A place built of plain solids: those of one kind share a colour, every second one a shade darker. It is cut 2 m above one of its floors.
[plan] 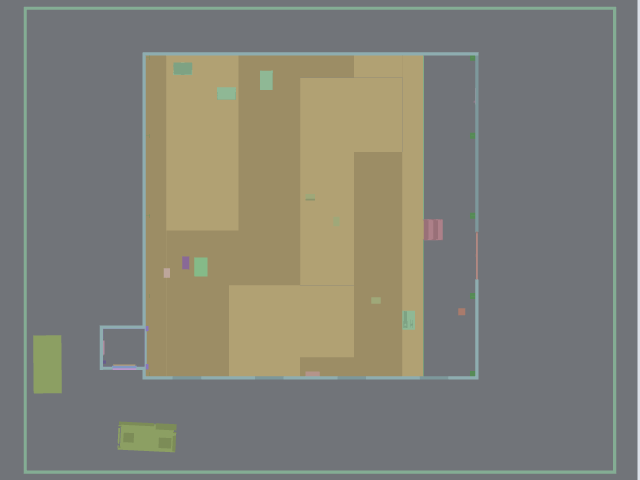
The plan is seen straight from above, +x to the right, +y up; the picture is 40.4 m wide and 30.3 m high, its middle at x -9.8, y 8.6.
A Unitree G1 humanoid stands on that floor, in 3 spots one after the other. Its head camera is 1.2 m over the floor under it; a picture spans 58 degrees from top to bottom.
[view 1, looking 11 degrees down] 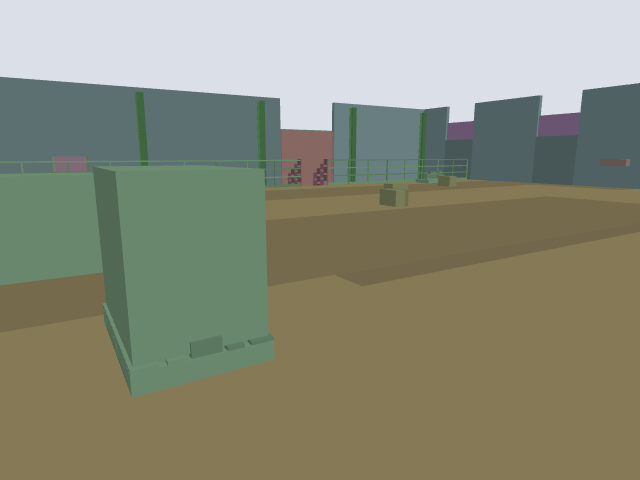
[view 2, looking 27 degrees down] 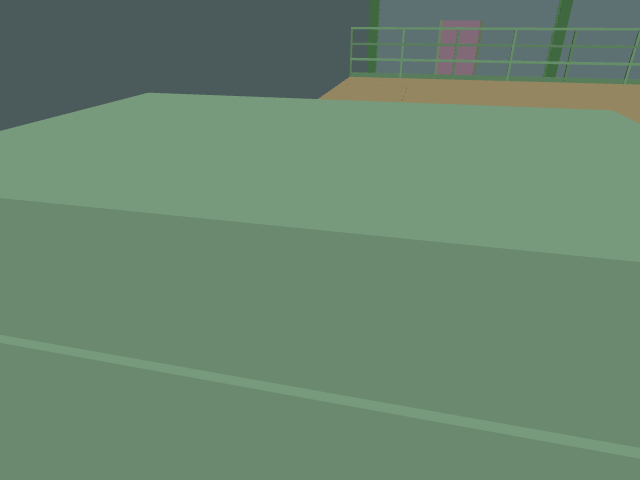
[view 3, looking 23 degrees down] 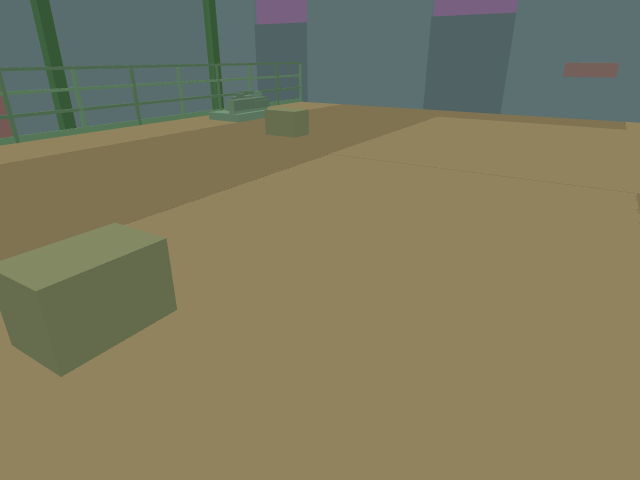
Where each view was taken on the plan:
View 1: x -18.50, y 18.50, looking -32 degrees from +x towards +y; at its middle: raised_floor_bank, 6.29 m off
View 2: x -13.95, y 18.50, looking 13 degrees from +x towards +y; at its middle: pallet_load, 0.44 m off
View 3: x -10.60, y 10.70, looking -58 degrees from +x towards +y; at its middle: raised_floor_bank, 3.07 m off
